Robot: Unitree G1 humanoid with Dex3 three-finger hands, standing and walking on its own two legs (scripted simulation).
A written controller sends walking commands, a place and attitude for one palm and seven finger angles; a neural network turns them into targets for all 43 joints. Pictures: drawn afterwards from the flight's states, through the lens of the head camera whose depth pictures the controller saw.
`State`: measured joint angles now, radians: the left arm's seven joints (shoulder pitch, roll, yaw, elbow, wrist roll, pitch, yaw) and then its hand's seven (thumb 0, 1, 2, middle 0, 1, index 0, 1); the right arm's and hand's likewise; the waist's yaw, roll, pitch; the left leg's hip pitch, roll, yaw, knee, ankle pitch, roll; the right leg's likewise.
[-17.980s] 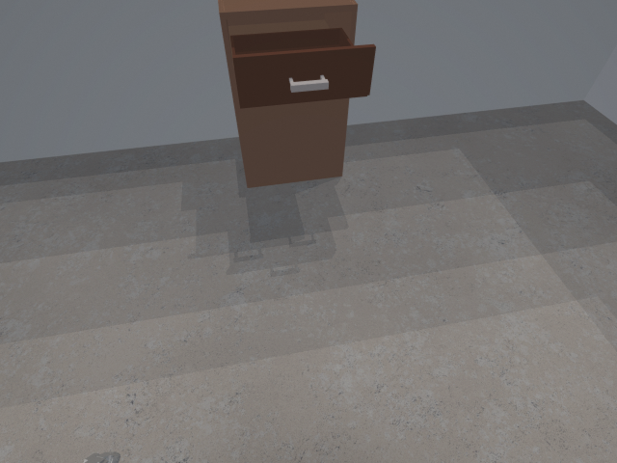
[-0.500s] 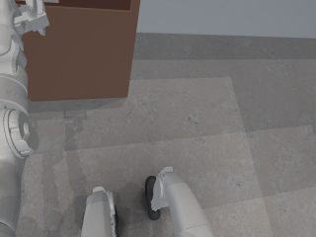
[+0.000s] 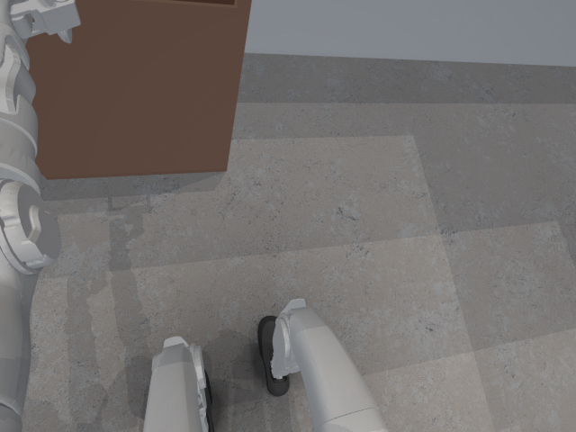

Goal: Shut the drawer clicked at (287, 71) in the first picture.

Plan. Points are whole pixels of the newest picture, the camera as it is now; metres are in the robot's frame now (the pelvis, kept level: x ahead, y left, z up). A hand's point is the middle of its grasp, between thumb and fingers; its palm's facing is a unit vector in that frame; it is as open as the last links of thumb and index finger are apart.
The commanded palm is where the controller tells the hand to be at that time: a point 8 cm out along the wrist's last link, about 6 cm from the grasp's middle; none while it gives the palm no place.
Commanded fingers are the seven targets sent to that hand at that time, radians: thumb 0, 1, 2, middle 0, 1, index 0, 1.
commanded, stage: pull the fist back off the drawer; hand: left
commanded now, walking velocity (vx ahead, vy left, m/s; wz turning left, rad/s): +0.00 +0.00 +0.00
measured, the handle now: out of the picture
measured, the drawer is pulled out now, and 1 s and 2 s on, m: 0.00 0.00 0.00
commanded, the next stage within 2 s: draw the hand back to the body in 0.38 s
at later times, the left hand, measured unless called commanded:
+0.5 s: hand (79, 9) +0.60 +0.14 +0.07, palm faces -0.03 -1.00 -0.04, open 3.2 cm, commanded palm +0.56 +0.17 +0.08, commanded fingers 0.00 0.90 0.90 -1.40 -1.60 -1.40 -1.60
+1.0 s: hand out of the picture +0.45 +0.18 +0.17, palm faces -0.04 -1.00 -0.04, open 3.3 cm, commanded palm +0.41 +0.23 +0.19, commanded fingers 0.00 0.90 0.90 -1.40 -1.60 -1.40 -1.60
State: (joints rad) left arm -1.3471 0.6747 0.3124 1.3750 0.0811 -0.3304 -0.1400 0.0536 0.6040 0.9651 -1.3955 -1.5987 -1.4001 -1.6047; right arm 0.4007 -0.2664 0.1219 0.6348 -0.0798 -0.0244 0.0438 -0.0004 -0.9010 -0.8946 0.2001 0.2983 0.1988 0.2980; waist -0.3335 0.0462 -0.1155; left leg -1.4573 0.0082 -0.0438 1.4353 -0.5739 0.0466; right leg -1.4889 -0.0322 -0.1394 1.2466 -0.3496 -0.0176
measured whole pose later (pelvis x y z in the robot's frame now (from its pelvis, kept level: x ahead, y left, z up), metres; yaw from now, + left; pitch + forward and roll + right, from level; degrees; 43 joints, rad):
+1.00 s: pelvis +0.10 +0.00 +0.11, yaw +1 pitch +16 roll -2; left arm -0.22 0.29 0.20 0.43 -0.22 -0.29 -0.23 0.02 0.90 0.90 -1.40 -1.60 -1.40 -1.60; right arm 0.26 -0.28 0.02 0.51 0.04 0.01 0.01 0.00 -0.90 -0.90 0.20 0.30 0.20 0.30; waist -0.05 0.04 -0.13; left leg -0.62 0.01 0.00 0.88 -0.53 0.03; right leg -0.72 0.00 -0.08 0.81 -0.37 -0.01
